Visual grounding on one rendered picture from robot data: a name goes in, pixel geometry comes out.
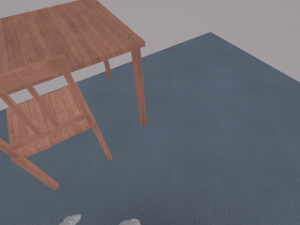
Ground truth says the robot left hand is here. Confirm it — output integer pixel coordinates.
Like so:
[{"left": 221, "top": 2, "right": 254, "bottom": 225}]
[{"left": 58, "top": 214, "right": 82, "bottom": 225}]

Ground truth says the chair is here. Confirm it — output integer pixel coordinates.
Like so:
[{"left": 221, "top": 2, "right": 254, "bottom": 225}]
[{"left": 0, "top": 54, "right": 113, "bottom": 190}]

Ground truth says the table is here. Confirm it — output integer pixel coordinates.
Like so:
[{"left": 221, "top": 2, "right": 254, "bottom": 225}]
[{"left": 0, "top": 0, "right": 147, "bottom": 127}]

